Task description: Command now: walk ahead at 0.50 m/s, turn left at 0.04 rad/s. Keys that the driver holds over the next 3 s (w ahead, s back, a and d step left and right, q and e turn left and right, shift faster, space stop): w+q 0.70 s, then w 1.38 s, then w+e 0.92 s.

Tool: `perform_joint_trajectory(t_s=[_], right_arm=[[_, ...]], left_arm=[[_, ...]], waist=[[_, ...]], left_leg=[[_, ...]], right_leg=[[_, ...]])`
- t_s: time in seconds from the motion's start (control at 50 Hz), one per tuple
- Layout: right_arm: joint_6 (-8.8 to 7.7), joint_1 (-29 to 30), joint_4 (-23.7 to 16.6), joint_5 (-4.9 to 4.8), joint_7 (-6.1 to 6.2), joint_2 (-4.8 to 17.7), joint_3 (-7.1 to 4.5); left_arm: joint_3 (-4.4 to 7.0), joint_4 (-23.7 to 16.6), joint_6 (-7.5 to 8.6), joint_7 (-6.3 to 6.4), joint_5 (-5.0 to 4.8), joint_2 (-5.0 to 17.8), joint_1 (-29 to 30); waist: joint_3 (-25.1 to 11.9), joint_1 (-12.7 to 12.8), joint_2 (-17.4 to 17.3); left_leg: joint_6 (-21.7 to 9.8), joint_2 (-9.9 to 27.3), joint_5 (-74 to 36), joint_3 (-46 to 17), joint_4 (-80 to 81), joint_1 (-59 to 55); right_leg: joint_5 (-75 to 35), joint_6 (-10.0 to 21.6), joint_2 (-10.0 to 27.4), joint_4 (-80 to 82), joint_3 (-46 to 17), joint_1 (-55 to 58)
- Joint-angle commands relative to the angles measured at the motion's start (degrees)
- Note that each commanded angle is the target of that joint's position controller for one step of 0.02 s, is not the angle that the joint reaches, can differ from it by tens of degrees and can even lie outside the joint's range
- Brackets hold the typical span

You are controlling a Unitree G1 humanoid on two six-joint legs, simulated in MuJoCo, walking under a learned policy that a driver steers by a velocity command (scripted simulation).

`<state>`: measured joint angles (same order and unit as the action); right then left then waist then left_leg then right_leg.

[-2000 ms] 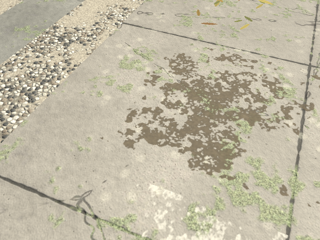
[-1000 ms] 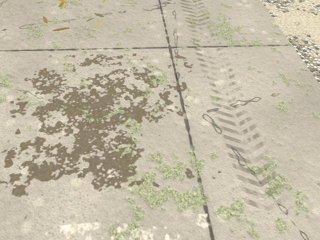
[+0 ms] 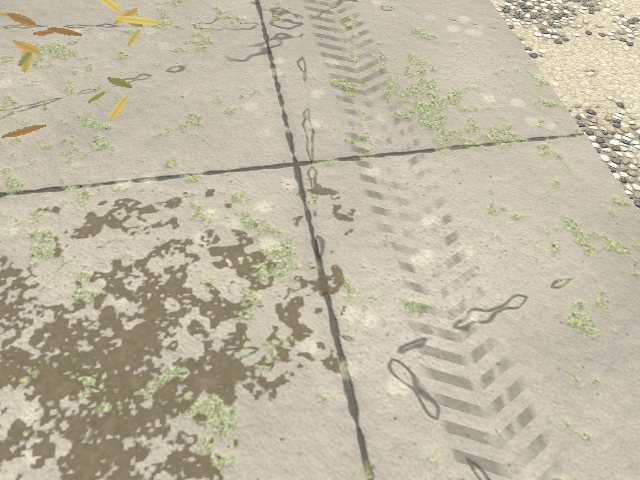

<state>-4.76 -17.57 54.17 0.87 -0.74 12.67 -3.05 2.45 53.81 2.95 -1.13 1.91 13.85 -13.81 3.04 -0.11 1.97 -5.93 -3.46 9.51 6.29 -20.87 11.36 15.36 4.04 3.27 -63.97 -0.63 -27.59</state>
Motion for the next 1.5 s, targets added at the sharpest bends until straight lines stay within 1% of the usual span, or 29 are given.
perform_joint_trajectory(t_s=[0.02, 0.12, 0.24, 0.28, 0.32, 0.34, 0.36, 0.38, 0.4, 0.42, 0.46, 0.56, 0.68, 0.76, 0.82, 0.86, 0.88, 0.9, 0.92, 0.96, 1.02, 1.18, 1.32, 1.38, 1.42, 1.44, 1.46, 1.48, 1.5], right_arm=[[-1.47, -3.44, -0.73, -0.53, 0.08, 6.03, -0.98], [-0.85, -8.15, 0.93, -0.7, 0.3, 6.07, -0.78], [-0.24, -11.56, 1.67, 0.08, 0.91, 7.29, -1.16], [0.0, -9.69, 1.03, 0.38, 1.23, 8.36, -1.63], [0.07, -6.66, 0.14, 0.14, 1.09, 9.38, -2.08], [-0.09, -6.14, -0.57, -0.33, 0.82, 7.97, -1.81], [-0.18, -7.78, -3.33, -1.74, 0.78, 3.39, -0.8], [0.23, -11.46, -4.45, -2.22, 0.87, 3.08, -1.02], [1.21, -9.75, -2.83, -0.96, 1.22, 6.69, -1.76], [1.36, -6.22, -3.01, -0.46, 0.6, 6.18, -1.81], [2.24, -3.73, -3.86, 0.61, -0.34, 4.42, -1.8], [4.43, 1.89, -6.69, 1.09, -1.99, 3.25, -1.5], [4.2, 14.44, -11.58, 0.95, -3.38, 2.4, -0.16], [4.01, 19.37, -13.68, 1.48, -3.56, 2.81, 0.25], [3.6, 15.87, -12.59, 2.04, -2.64, 3.93, -0.26], [2.44, 0.72, -7.25, 2.69, -1.69, 6.13, -1.61], [1.99, -7.66, -5.44, 3.69, -0.74, 11.09, -3.04], [2.19, -8.59, -5.2, 2.4, -0.19, 16.56, -4.16], [2.64, -7.51, -5.51, 0.76, 0.24, 15.41, -3.97], [2.0, -0.08, -5.19, 0.31, 0.42, 9.78, -2.43], [0.5, 2.56, -4.37, -0.32, 0.35, 5.4, -0.94], [-0.56, -5.82, -0.19, -0.58, 0.52, 6.47, -0.66], [-0.43, -11.46, 3.16, 0.25, 1.46, 7.13, -0.2], [-0.42, -9.1, 3.51, 0.6, 2.01, 8.54, -0.38], [-0.11, -7.13, 3.52, 0.57, 1.91, 9.26, -0.5], [-0.29, -7.19, 2.11, -0.08, 1.71, 7.63, 0.13], [-0.27, -14.17, 1.28, -2.18, 0.9, 1.97, 0.98], [-0.24, -10.16, 1.51, -0.49, 1.11, 7.4, -0.39], [-0.39, -6.05, 0.0, -0.38, 0.92, 7.2, -0.57]], left_arm=[[0.35, -1.77, -0.94, -0.58, 0.5, 1.94, -1.83], [-0.13, -5.69, -0.59, -0.64, -0.01, 1.47, 10.04], [-0.38, -9.46, 0.21, -0.17, -0.75, 2.43, 18.36], [0.0, -9.81, 0.88, 0.04, -1.03, 3.73, 16.39], [0.99, -7.05, 1.92, 0.74, -0.84, 5.56, 6.0], [2.06, -4.79, 2.78, 1.5, 0.28, 8.34, -3.12], [3.29, -5.23, 3.08, 2.33, 1.94, 13.79, -11.05], [3.91, -5.15, 1.91, 2.08, 1.22, 15.58, -8.59], [2.72, -6.66, 1.28, 1.81, 0.64, 9.72, -3.08], [1.68, -7.19, 1.47, 1.6, 0.06, 5.47, 0.49], [1.01, -6.16, 2.17, 1.8, -0.16, 3.22, 1.27], [1.38, -3.9, 4.16, 1.65, -1.03, 4.08, -3.25], [1.57, -2.59, 3.94, 1.65, -0.72, 5.14, -6.2], [1.84, -0.53, 3.08, 2.01, -0.59, 6.66, -10.77], [2.04, 0.93, 1.89, 2.16, -0.45, 8.49, -11.97], [1.72, 0.97, 0.93, 2.05, -0.8, 8.56, -11.39], [0.71, -1.29, 1.01, 1.66, -1.76, 5.35, -11.8], [0.14, -3.37, 1.11, 0.67, -2.2, 1.6, -15.11], [1.79, -4.12, 1.06, 0.97, -1.65, 7.28, -6.83], [1.18, -4.3, 1.95, 0.68, -2.13, 4.67, -4.41], [1.18, -1.91, -0.46, 0.2, 0.09, 3.01, -8.62], [1.16, -6.18, -1.42, -0.75, -0.18, 2.51, 6.08], [0.19, -9.97, -0.6, -0.77, -0.43, 2.2, 16.34], [0.65, -9.19, 0.12, -0.24, -0.57, 3.29, 11.92], [1.94, -4.15, 0.96, 0.88, -0.25, 5.47, -3.62], [3.16, -1.79, 1.34, 1.62, 1.17, 9.51, -13.86], [4.69, -1.32, 1.19, 1.45, 1.83, 15.41, -16.5], [4.08, -1.76, 0.56, 0.76, -0.78, 12.26, -10.92], [3.21, -2.87, 0.56, 0.62, -1.37, 9.21, -4.45]], waist=[[-0.2, 1.44, -4.84], [2.17, -1.27, -4.74], [1.7, -3.66, -6.59], [1.0, -1.93, -7.12], [-3.23, 2.94, -5.78], [-9.21, 6.38, -1.93], [-18.91, 7.68, 6.6], [-21.73, 4.27, 16.84], [-13.11, 2.38, 6.19], [-6.64, 1.93, 0.82], [-2.21, 0.04, 2.65], [-1.55, -0.85, 2.56], [1.48, 1.13, 2.4], [2.82, 2.62, 2.2], [0.31, 0.55, 3.91], [-8.08, -6.05, 1.61], [-15.64, -8.81, -4.97], [-20.71, -5.36, -15.72], [-17.32, -7.11, -5.23], [-5.96, -2.58, -3.07], [-3.94, 1.67, -4.68], [1.91, -0.68, -4.91], [4.05, -3.21, -5.37], [1.72, 0.03, -6.21], [-6.61, 6.85, -5.14], [-13.45, 10.2, -1.1], [-19.66, 6.43, 12.45], [-16.98, 5.42, 4.45], [-8.08, 2.93, 2.17]], left_leg=[[-6.48, 14.98, -8.62, -14.07, 13.97, -2.2], [-6.35, 12.85, -12.28, -13.25, 13.93, -5.29], [-6.42, 13.89, -20.49, -16.07, 7.76, -11.48], [-5.38, 14.66, -23.06, -17.66, 4.81, -11.78], [-3.46, 12.45, -28.95, -16.78, -5.35, -8.97], [-2.22, 8.62, -23.91, -14.01, -17.87, -2.95], [-0.38, 2.84, -2.9, -9.52, -36.23, 9.88], [-0.08, -2.16, 21.52, -8.14, -47.05, 22.91], [-0.62, 2.9, 17.41, -10.55, -51.27, 25.97], [-0.33, 4.98, 12.34, -10.55, -49.9, 25.52], [0.74, 7.79, 8.28, -10.08, -45.88, 22.53], [2.69, 9.03, 1.36, -8.27, -44.45, 26.76], [3.12, 8.54, -9.19, -3.84, -26.23, 26.38], [0.56, 6.63, -4.78, -0.67, -17.27, 23.06], [-2.59, 2.04, 3.23, 1.54, -13.51, 15.31], [-5.32, -1.04, 0.68, 0.89, -6.74, -4.25], [-8.96, 11.03, 6.85, -14.4, -5.86, -22.19], [-15.5, 26.9, 2.2, -42.2, 0.36, -32.86], [-13.65, 25.02, -2.83, -40.1, 2.81, -29.02], [-9.59, 19.97, -13.88, -24.61, 4.95, -14.71], [-6.5, 15.06, -17.01, -16.31, 9.09, -5.42], [-5.52, 12.96, -18.19, -11.43, 14.12, -8.52], [-5.19, 14.95, -27.81, -9.45, 11.79, -17.51], [-4.0, 15.7, -45.66, -7.95, 4.6, -19.62], [-2.28, 13.27, -50.92, -5.72, -13.49, -16.35], [-1.37, 10.59, -33.36, -4.16, -29.74, -4.77], [1.32, -1.55, 10.85, -2.22, -52.48, 16.54], [0.09, -0.25, 17.31, -11.13, -57.25, 21.87], [-0.12, 3.1, 12.5, -10.89, -55.97, 24.07]], right_leg=[[-4.93, -1.59, 3.06, 3.54, 0.51, -5.5], [-13.25, -4.76, 2.31, 19.52, 2.44, -9.14], [-12.76, -4.54, -0.39, 29.1, 2.38, -7.0], [-9.07, -3.38, -1.14, 32.01, 1.63, -2.3], [-6.99, -1.67, -3.63, 37.49, 2.74, 12.25], [-6.27, 0.3, 0.49, 39.12, -1.15, 25.54], [4.48, 3.41, 16.88, 41.52, -19.59, 40.81], [8.08, 8.05, 23.66, 49.75, -40.29, 44.37], [13.42, 7.07, 21.29, 50.03, -33.48, 36.93], [10.26, 5.9, 18.18, 50.99, -24.54, 29.33], [-1.7, 3.44, 13.69, 53.47, -12.42, 21.43], [-16.69, 3.8, 12.29, 55.32, -0.63, 21.8], [-22.3, 3.42, 10.6, 55.77, 9.28, 23.03], [-28.09, 3.41, 12.62, 54.08, 11.4, 28.5], [-49.35, 3.06, 13.31, 44.7, 13.31, 32.81], [-49.21, 1.77, 11.33, 25.25, 15.54, 27.89], [-28.84, 0.01, 8.55, 7.83, 15.76, 12.11], [17.68, -2.51, -1.9, -10.85, 11.46, -6.41], [13.13, -1.96, -0.88, -13.78, 1.64, -10.84], [4.13, -0.95, 2.99, -6.96, 0.45, -9.29], [1.31, -1.98, 3.85, -0.82, 0.52, -1.19], [-12.59, -4.2, 4.08, 14.51, 2.5, -11.91], [-13.87, -1.14, 0.4, 28.36, 5.31, -10.7], [-7.33, 1.92, -3.13, 31.78, 6.74, -1.86], [-7.79, 4.58, -5.94, 36.66, 7.34, 16.69], [-3.62, 7.45, 4.08, 37.54, -3.52, 32.25], [0.53, 15.91, 20.7, 43.52, -33.6, 46.65], [2.21, 14.95, 19.02, 48.36, -38.25, 42.17], [2.15, 13.33, 17.57, 49.09, -27.77, 33.69]])
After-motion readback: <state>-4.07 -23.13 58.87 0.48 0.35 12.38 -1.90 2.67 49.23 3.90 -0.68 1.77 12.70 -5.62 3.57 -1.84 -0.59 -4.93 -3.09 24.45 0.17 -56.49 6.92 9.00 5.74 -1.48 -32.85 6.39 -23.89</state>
